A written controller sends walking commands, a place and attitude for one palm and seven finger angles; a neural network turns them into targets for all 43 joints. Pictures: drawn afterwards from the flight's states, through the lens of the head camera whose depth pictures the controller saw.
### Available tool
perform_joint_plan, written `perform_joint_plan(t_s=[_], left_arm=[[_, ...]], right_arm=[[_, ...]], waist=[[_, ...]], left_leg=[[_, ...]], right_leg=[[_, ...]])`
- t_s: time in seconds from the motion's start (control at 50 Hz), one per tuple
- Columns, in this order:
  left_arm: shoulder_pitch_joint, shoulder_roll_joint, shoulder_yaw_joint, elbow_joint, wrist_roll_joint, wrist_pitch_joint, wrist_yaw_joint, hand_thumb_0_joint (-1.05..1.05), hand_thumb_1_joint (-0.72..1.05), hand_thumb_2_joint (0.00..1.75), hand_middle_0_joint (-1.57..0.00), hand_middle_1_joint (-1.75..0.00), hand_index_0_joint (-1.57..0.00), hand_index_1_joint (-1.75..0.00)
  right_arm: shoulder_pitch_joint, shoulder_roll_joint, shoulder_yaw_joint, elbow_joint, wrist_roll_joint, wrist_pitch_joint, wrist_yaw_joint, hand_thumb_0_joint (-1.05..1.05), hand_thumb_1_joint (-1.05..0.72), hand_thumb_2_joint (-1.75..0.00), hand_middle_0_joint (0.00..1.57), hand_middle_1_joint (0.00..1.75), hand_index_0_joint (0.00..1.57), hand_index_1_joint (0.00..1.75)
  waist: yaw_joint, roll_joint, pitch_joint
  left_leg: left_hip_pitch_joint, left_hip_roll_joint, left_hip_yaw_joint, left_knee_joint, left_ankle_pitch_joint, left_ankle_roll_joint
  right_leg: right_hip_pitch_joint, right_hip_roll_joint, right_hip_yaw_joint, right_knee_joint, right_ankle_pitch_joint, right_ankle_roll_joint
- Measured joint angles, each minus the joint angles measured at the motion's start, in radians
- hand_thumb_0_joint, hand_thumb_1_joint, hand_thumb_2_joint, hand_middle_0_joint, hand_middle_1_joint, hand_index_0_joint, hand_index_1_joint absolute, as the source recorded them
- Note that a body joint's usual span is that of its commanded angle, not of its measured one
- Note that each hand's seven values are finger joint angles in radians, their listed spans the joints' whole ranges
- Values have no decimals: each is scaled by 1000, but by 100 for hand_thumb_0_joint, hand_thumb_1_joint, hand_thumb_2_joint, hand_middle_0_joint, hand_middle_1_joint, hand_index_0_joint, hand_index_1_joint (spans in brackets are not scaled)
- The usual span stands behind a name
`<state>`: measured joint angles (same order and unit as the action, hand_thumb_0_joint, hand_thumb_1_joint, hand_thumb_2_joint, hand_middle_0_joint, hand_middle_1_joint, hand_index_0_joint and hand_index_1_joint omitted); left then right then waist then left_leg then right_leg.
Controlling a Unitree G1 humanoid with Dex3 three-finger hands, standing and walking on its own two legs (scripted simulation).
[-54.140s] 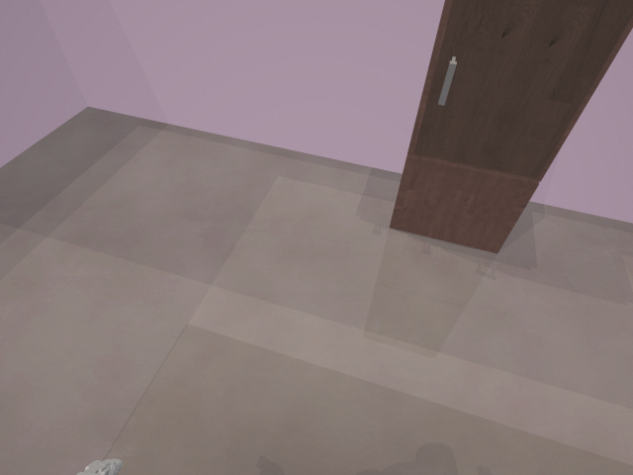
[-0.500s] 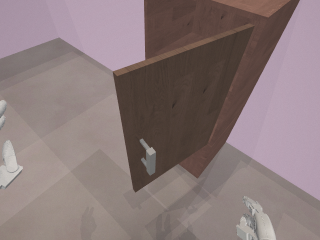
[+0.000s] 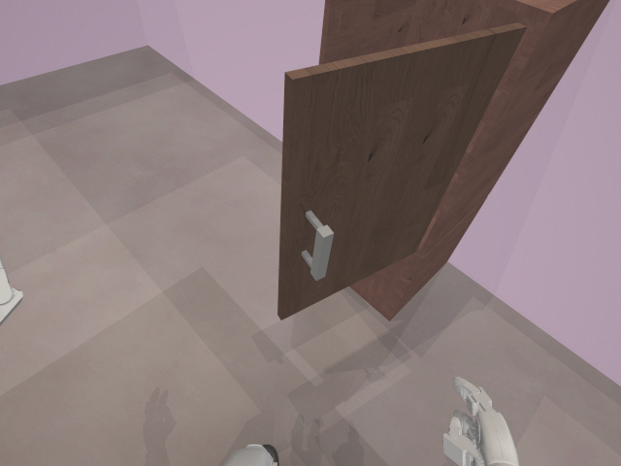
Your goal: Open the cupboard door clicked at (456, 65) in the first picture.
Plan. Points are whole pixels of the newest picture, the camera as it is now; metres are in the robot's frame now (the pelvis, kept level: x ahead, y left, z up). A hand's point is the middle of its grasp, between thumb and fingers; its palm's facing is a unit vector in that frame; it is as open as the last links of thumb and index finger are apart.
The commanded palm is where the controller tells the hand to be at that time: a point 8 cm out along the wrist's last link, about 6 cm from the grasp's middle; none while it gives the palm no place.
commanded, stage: stop stepping back and stand still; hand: left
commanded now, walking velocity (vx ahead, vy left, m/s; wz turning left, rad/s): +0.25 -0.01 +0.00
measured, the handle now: (314, 246) +0.47 +0.03 -0.04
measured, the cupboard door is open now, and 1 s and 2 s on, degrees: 77 77 77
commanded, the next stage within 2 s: let the arm hang, fingers relaxed in 0.70 s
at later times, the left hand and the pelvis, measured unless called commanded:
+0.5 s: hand (41, 417) +0.12 +0.21 +0.18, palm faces +0.31 -0.83 -0.47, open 7.4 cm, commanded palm +0.07 +0.26 +0.19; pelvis -0.10 -0.02 +0.00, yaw -6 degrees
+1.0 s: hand out of the picture +0.05 +0.21 -0.10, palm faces -0.02 -0.95 -0.32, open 7.4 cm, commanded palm none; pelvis -0.12 +0.01 +0.00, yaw -4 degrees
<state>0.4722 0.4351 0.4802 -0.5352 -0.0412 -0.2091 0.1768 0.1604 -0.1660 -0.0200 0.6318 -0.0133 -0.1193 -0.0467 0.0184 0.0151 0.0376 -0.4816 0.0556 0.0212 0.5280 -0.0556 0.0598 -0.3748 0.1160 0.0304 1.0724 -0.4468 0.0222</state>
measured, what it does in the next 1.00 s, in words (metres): walks backwards: right foot, then left foot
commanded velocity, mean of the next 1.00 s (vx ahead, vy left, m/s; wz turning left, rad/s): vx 0.13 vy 0.03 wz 0.00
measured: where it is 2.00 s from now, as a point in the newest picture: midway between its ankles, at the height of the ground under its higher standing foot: outside the picture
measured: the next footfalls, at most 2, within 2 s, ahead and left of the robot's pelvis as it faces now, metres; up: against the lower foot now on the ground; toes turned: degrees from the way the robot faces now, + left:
right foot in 0.16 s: -0.10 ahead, -0.09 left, +0.00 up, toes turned -6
left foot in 0.26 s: +0.10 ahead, +0.07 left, +0.00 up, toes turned -3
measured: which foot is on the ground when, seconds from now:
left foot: down 0.00-0.16, up 0.18-0.24, down 0.26-0.44, up 0.46-0.72, down 0.74-1.00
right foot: up 0.00-0.14, down 0.16-1.00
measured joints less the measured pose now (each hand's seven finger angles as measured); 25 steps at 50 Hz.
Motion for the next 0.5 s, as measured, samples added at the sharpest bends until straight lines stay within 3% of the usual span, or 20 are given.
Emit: perform_joint_plan(t_s=[0.04,0.1,0.14,0.16,0.2,0.24,0.3,0.34,0.38,0.44,0.46,0.5], left_arm=[[15,-12,-11,-23,-14,4,5,1,89,90,-21,-30,-21,-30],[33,-12,-32,-48,-27,6,-1,1,89,90,-21,-30,-21,-30],[55,19,-16,-76,-30,1,-9,1,89,90,-21,-30,-20,-30],[62,23,-11,-84,-28,-9,-15,1,89,90,-21,-30,-21,-30],[75,19,-36,-72,-27,-13,-26,1,89,90,-21,-30,-21,-30],[98,31,-44,-65,-26,2,-31,1,89,90,-21,-30,-21,-30],[77,33,-30,-17,-26,17,-27,1,88,90,-21,-30,-21,-30],[31,16,-26,36,-28,34,-16,1,88,90,-21,-30,-21,-30],[4,8,-23,69,-26,53,-8,1,89,90,-21,-30,-21,-30],[32,15,-26,58,-26,66,-7,1,89,90,-21,-30,-21,-30],[56,16,-31,38,-22,64,-11,1,89,90,-21,-30,-21,-30],[114,16,-44,-4,-16,51,-22,2,89,90,-21,-30,-21,-30]], right_arm=[[-4,9,9,3,-1,-9,9,1,-90,-90,20,30,20,30],[-7,19,26,-12,-1,-19,15,1,-90,-90,20,30,20,30],[-19,25,41,-40,0,-19,19,1,-90,-90,20,30,20,30],[-35,16,46,-44,-3,-17,20,1,-90,-90,20,30,20,30],[-38,-6,45,-12,-8,0,18,1,-90,-90,20,30,20,30],[8,-10,45,13,7,19,12,1,-90,-90,20,30,20,30],[64,-20,40,31,21,24,-10,1,-90,-90,20,30,20,30],[71,-30,34,39,18,18,-21,1,-90,-90,20,30,20,30],[74,-31,29,38,10,9,-27,1,-90,-90,20,30,20,30],[87,-29,24,9,8,6,-26,1,-90,-90,20,30,20,30],[92,-33,20,-2,9,10,-23,1,-90,-90,20,30,20,30],[107,-40,12,12,4,20,-16,1,-90,-90,20,30,20,30]], waist=[[8,-5,-25],[4,-20,-47],[11,-71,-47],[20,-71,-33],[14,-25,-10],[15,-35,-32],[-11,-63,-59],[-25,-64,-55],[-48,-58,-52],[-78,-51,-49],[-83,-46,-47],[-62,-55,-61]], left_leg=[[-13,15,14,-56,47,-10],[-39,14,28,-131,88,-28],[-90,-12,65,-111,44,-52],[-126,-11,68,-59,-5,-64],[-124,-6,30,46,-82,-71],[-56,-27,30,96,-84,-64],[29,-64,39,55,-75,-16],[48,-67,50,32,-59,-4],[66,-64,47,-17,-34,-13],[58,-65,36,-41,-90,-38],[28,-64,32,18,-174,-51],[-52,-77,11,277,-262,-72]], right_leg=[[79,-16,-25,-81,-56,-12],[233,-35,-59,-369,-103,-39],[313,-73,-37,-604,-53,-71],[311,-79,-20,-638,-18,-84],[313,-50,-19,-601,-9,-68],[330,-56,-3,-581,-20,-51],[324,-83,1,-507,-49,-35],[270,-88,-6,-401,-62,-28],[215,-74,-25,-337,-100,-42],[205,-56,-72,-462,-103,-65],[199,-55,-79,-489,-37,-83],[180,-62,-71,-503,89,-110]])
